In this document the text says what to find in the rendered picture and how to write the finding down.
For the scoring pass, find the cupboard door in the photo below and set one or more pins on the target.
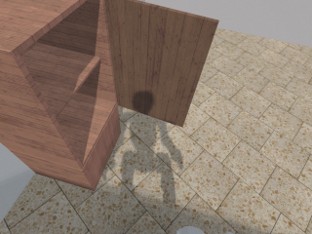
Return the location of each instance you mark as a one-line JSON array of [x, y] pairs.
[[158, 55]]

